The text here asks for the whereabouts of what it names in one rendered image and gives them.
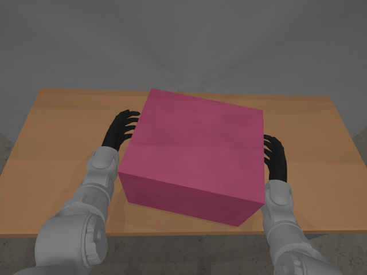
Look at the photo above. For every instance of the right robot forearm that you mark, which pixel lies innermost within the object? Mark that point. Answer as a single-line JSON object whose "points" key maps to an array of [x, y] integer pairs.
{"points": [[282, 231]]}

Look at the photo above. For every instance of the carton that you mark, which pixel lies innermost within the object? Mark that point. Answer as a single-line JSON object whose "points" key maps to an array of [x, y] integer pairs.
{"points": [[196, 157]]}

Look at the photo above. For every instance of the left robot forearm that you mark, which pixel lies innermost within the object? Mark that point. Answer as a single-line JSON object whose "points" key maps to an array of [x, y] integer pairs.
{"points": [[95, 191]]}

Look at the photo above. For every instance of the robot left upper arm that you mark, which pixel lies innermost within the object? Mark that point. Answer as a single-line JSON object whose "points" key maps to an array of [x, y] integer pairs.
{"points": [[69, 245]]}

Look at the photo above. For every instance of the left robot hand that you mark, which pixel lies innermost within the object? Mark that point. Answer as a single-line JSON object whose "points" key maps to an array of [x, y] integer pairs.
{"points": [[115, 135]]}

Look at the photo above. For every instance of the table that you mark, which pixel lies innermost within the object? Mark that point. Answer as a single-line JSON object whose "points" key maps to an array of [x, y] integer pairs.
{"points": [[327, 175]]}

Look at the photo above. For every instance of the right robot hand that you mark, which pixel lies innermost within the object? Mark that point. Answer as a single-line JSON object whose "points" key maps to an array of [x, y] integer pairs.
{"points": [[277, 164]]}

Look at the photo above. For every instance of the robot right upper arm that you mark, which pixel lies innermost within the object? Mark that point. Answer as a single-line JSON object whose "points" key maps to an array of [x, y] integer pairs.
{"points": [[296, 263]]}

